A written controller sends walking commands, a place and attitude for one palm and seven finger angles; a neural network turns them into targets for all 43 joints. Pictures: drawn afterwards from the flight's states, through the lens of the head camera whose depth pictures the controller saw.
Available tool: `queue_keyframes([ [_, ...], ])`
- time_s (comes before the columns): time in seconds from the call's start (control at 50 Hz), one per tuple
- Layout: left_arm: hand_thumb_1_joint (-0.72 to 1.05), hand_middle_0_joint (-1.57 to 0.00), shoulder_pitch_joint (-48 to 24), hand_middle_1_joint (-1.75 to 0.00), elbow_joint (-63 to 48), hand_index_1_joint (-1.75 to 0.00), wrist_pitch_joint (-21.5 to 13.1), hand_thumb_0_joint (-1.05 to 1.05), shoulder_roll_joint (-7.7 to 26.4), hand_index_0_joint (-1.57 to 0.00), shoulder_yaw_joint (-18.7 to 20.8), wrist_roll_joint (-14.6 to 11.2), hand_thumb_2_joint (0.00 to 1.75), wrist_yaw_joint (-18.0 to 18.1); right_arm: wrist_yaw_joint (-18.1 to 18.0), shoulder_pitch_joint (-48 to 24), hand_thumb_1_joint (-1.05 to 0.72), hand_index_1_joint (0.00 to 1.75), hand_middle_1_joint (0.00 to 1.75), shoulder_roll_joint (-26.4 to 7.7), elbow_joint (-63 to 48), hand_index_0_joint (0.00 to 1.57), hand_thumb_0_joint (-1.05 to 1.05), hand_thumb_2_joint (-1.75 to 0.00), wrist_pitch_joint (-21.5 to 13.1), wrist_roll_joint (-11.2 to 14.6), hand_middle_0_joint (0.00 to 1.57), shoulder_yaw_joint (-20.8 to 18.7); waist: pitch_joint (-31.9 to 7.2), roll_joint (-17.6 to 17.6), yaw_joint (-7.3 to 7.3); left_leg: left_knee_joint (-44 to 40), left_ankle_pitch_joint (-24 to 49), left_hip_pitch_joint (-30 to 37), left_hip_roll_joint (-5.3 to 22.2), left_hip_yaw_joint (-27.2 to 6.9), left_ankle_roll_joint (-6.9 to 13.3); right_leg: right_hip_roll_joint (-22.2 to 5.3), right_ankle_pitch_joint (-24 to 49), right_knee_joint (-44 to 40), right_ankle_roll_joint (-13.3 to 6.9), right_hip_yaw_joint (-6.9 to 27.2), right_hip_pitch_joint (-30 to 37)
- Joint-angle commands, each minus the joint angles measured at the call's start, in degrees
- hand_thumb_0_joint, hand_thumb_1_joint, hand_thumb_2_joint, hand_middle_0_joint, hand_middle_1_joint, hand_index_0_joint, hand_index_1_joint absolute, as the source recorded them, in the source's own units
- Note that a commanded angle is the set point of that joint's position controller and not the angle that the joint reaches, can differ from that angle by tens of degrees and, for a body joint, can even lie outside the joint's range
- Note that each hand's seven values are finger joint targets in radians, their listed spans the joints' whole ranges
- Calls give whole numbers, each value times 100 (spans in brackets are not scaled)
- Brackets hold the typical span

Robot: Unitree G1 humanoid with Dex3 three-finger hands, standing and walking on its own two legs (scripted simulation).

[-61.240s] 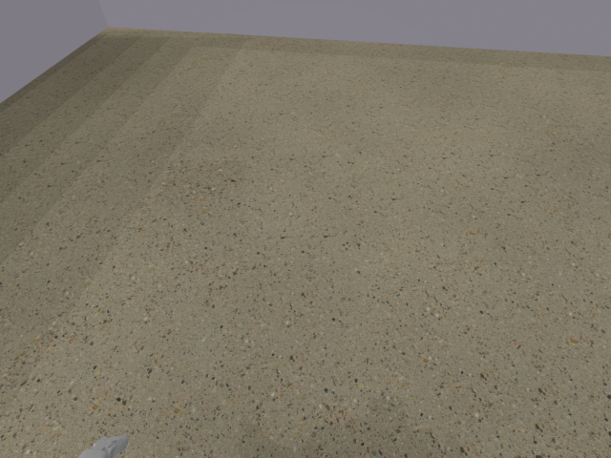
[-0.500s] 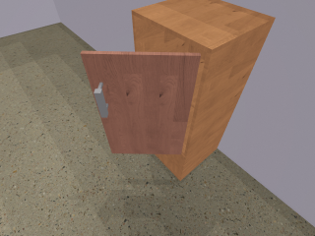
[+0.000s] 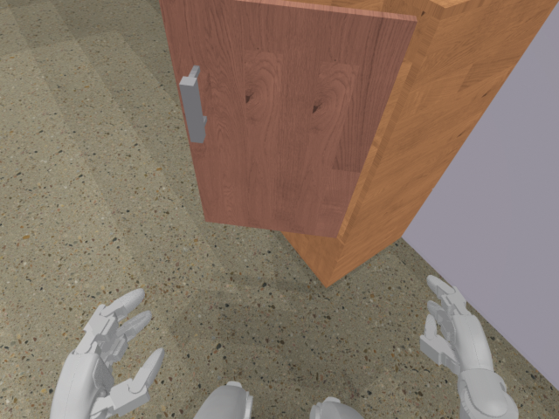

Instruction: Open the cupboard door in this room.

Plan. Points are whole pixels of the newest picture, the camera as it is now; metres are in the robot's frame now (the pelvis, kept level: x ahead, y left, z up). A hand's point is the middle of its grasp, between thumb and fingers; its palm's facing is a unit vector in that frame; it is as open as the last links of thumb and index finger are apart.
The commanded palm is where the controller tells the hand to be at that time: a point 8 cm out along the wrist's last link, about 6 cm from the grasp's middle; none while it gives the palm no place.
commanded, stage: raise the hand with hooked fingers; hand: left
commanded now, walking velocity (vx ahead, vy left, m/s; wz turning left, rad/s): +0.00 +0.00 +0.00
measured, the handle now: (196, 104) +0.59 +0.23 +0.08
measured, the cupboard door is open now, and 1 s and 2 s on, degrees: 49 49 49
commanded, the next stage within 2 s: move the hooked fingers beside the handle in 1.60 s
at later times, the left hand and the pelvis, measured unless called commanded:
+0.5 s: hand (118, 299) +0.23 +0.23 +0.07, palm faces +0.09 -0.99 -0.12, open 12.1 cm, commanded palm +0.21 +0.28 +0.07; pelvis +0.00 +0.00 +0.02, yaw +0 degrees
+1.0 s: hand (86, 248) +0.28 +0.29 +0.09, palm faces +0.04 -1.00 -0.05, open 13.9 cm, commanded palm +0.26 +0.34 +0.10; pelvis +0.01 +0.03 +0.03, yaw +0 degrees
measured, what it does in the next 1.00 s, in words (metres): stands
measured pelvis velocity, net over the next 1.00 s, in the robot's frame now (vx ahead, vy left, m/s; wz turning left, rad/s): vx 0.01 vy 0.03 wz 0.00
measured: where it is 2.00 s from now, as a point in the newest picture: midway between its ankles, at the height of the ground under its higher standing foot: outside the picture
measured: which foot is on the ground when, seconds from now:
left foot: down 0.00-1.00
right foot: down 0.00-1.00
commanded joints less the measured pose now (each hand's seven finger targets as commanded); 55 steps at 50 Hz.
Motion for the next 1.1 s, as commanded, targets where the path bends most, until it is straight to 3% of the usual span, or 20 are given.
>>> queue_keyframes([
  [0.0, 29, -24, -1590, -69, -2754, -69, -1194, 0, 552, -24, 50, -285, 64, -69, -182, 487, -90, 30, 30, -502, -383, 20, 0, -90, -260, 46, 20, -7, -1357, 1014, -669, -534, 1643, 795, 29, -445, 10, 112, 1373, -967, 202, 796, 245],
  [0.06, 22, -25, -1892, -74, -1931, -74, -904, 0, 723, -25, -193, -355, 61, -729, -292, 499, -90, 30, 30, -685, -168, 20, 0, -90, -391, 108, 20, 94, -883, 742, -957, -411, 1079, 368, 68, -527, 57, 117, 768, -1170, 242, 821, 76],
  [0.1, 18, -25, -1599, -76, -1094, -76, -317, 0, 1029, -25, 137, -446, 59, -1077, -392, 497, -90, 30, 30, -731, -178, 20, 0, -90, -401, 221, 20, 122, -842, 214, -842, -482, 768, -44, 34, -487, 71, 71, 285, -1467, 318, 991, 421],
  [0.14, 13, -25, -1238, -80, -300, -80, 458, 0, 1341, -25, 649, -616, 57, -1328, -468, 368, -90, 30, 30, -750, -263, 20, 0, -90, -324, 320, 20, 134, -922, -88, -525, -597, 792, -242, -35, -384, 80, -15, 80, -1745, 372, 1210, 956],
  [0.16, 11, -26, -1156, -81, -495, -81, 764, 0, 1394, -26, 869, -765, 56, -1366, -483, 319, -90, 30, 30, -736, -399, 20, 0, -90, -269, 360, 20, 147, -1266, -141, -344, -727, 963, -141, -95, -335, 69, -109, 238, -1832, 414, 1271, 1446],
  [0.18, 8, -26, -1110, -82, -693, -82, 1024, 0, 1629, -26, 1233, -875, 55, -1310, -502, 241, -90, 30, 30, -702, -496, 20, 0, -90, -221, 369, 20, 131, -1574, -55, -163, -847, 1124, 3, -133, -301, 56, -176, 425, -1890, 443, 1310, 1829],
  [0.22, 4, -26, -1074, -86, -1116, -86, 1241, 0, 1636, -26, 1641, -1075, 53, -982, -505, 195, -90, 30, 30, -545, -565, 20, 0, -90, -185, 356, 20, 147, -1839, 115, 9, -1015, 1438, 255, -132, -309, 16, -239, 954, -1895, 492, 1259, 2199],
  [0.24, 1, -26, -940, -87, -1111, -87, 1209, 0, 1657, -26, 1903, -1170, 52, -751, -498, 162, -90, 30, 30, -451, -508, 20, 0, -90, -174, 319, 20, 160, -1849, 109, 123, -1067, 1604, 287, -107, -362, -28, -210, 1314, -1790, 462, 1197, 2397],
  [0.32, -8, -27, -1044, -93, -1309, -93, 409, 0, 1310, -27, 1689, -935, 48, -142, -415, 454, -90, 30, 30, -365, -162, 20, 0, -90, -276, 235, 20, 79, -1287, 165, -106, -1283, 1795, 408, -12, -350, -58, -135, 1909, -1639, 452, 942, 1946],
  [0.38, -15, -27, -1518, -98, -700, -98, -66, 0, 1247, -27, 1182, -601, 45, -350, -357, 626, -90, 30, 30, -548, 15, 20, 0, -90, -357, 190, 20, 70, -743, 369, -440, -1199, 1548, 291, -21, -327, -6, -65, 1354, -1564, 393, 847, 1238],
  [0.44, -22, -28, -2010, -102, -182, -102, -133, 0, 1196, -28, 809, -699, 42, -908, -411, 723, -90, 30, 30, -767, 16, 20, 0, -90, -458, 277, 20, 71, -379, 140, -686, -1136, 1036, 191, -27, -338, 46, -84, 399, -1888, 407, 1055, 867],
  [0.5, -29, -29, -2277, -107, -372, -107, 2, 0, 1851, -29, 1357, -946, 39, -1283, -525, 824, -90, 30, 30, -894, -59, 20, 0, -90, -537, 355, 20, 32, -1123, 444, -474, -1313, 1150, 589, -54, -291, 70, -137, 321, -2127, 393, 1186, 1451],
  [0.56, -36, -29, -2426, -111, -825, -111, 66, 0, 2219, -29, 1849, -1086, 36, -1230, -555, 868, -90, 30, 30, -831, -58, 20, 0, -90, -570, 332, 20, 72, -1731, 876, -267, -1548, 1880, 1228, -22, -338, 55, -29, 1435, -1837, 310, 862, 1921],
  [0.6, -41, -29, -2348, -114, -789, -114, 48, 0, 2147, -29, 1981, -1134, 34, -1032, -528, 824, -90, 30, 30, -756, -34, 20, 0, -90, -565, 304, 20, 100, -1554, 855, -208, -1679, 2150, 1370, -10, -372, 12, 27, 1823, -1753, 291, 648, 1932],
  [0.66, -48, -30, -2442, -118, -276, -118, 156, 0, 1898, -30, 1868, -1088, 31, -888, -460, 790, -90, 30, 30, -764, 2, 20, 0, -90, -483, 269, 20, 137, -1015, 825, -308, -1740, 2237, 1398, -2, -398, -34, 85, 1965, -1718, 273, 467, 1599],
  [0.74, -50, -30, -2683, -120, 540, -120, 565, 0, 1745, -30, 1496, -957, 30, -1192, -421, 883, -90, 30, 30, -920, -81, 20, 0, -90, -364, 294, 20, 165, -589, 625, -458, -1839, 1986, 1308, -4, -427, -45, 106, 1793, -1846, 272, 407, 1376],
  [0.8, -50, -30, -3242, -120, 520, -120, 820, 0, 2023, -30, 1560, -954, 30, -1522, -473, 904, -90, 30, 30, -986, -173, 20, 0, -90, -343, 339, 20, 170, -874, 541, -477, -1905, 1875, 1421, -4, -427, -17, 89, 1730, -1974, 298, 449, 1519],
  [0.88, -50, -30, -3962, -120, 285, -120, 680, 0, 2523, -30, 2043, -1083, 30, -1630, -525, 923, -90, 30, 30, -948, -150, 20, 0, -90, -348, 297, 20, 211, -1332, 619, -397, -1923, 2253, 1760, 12, -474, -57, 134, 1986, -1924, 260, 469, 1777],
  [0.98, -50, -30, -4275, -120, 563, -120, 436, 0, 2673, -30, 2205, -1043, 30, -1542, -511, 951, -90, 30, 30, -914, -13, 20, 0, -90, -349, 259, 20, 257, -1240, 1077, -337, -2053, 2519, 2107, 59, -590, -195, 163, 1855, -1871, 199, 365, 1510],
  [1.08, -50, -30, -4334, -120, 1371, -120, 868, 0, 2757, -30, 2173, -1055, 30, -1886, -527, 1018, -90, 30, 30, -1036, 6, 20, 0, -90, -250, 308, 20, 236, -1159, 812, -356, -2166, 2459, 1979, 57, -575, -173, 138, 1893, -2001, 212, 339, 1613],
])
